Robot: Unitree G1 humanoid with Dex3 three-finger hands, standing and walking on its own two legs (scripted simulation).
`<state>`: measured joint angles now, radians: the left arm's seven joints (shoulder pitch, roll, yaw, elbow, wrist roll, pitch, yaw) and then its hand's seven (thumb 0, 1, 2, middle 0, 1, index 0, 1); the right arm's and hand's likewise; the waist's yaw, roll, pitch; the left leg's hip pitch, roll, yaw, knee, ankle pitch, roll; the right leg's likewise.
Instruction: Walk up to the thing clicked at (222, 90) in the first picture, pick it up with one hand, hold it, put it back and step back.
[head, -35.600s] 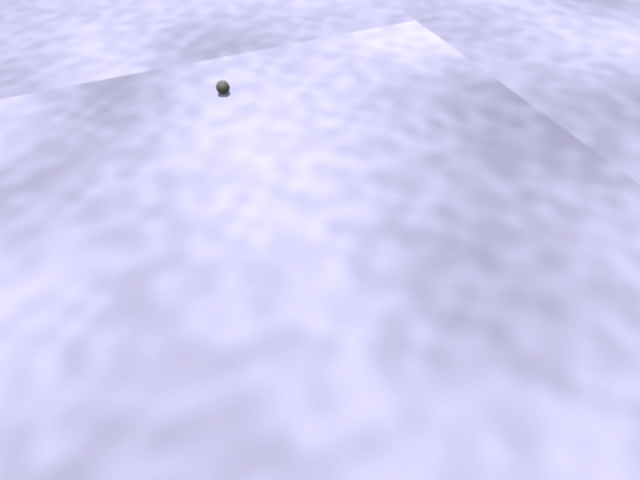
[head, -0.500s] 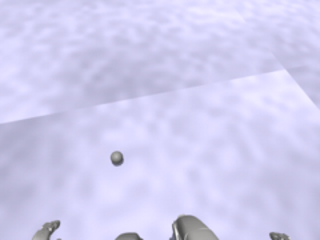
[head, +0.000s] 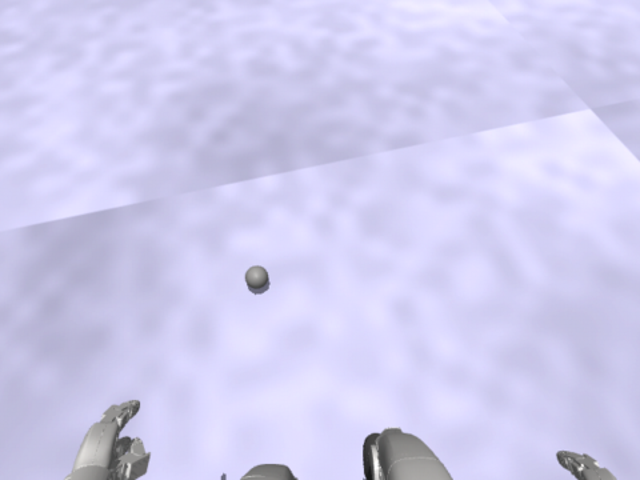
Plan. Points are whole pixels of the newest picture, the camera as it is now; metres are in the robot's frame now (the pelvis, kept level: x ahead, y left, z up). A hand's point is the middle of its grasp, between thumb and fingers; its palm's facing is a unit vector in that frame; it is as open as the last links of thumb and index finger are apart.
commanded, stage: step back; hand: left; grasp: from above
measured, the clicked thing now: (256, 277) +0.72 +0.23 -0.71
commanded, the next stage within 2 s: stand in 2.00 s
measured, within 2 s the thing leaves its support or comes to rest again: neither
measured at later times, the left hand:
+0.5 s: hand out of the picture -0.09 +0.23 -0.14, palm faces -0.10 -0.91 -0.40, open 7.4 cm
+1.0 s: hand out of the picture -0.21 +0.21 -0.14, palm faces -0.03 -0.94 -0.35, open 7.4 cm
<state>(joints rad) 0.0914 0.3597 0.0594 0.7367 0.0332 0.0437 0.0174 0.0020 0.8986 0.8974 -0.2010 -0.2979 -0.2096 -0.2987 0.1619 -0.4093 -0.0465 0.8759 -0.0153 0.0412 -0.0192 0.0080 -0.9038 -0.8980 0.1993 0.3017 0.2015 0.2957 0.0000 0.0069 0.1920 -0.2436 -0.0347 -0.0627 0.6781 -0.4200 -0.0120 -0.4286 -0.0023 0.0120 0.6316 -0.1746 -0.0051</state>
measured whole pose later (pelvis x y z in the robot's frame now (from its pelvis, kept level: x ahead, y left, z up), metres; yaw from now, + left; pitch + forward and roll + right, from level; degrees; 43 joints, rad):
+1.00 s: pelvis -0.32 -0.05 +0.01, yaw -1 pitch -1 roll +0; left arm 0.15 0.38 0.06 0.83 0.02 0.06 0.00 0.00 0.90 0.90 -0.20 -0.30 -0.21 -0.30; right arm 0.19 -0.36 -0.03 0.87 -0.05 0.02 -0.01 0.01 -0.90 -0.90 0.20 0.30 0.21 0.30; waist 0.00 -0.03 0.13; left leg -0.32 0.01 -0.02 0.60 -0.26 0.01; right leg -0.39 0.06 0.10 1.03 -0.50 -0.01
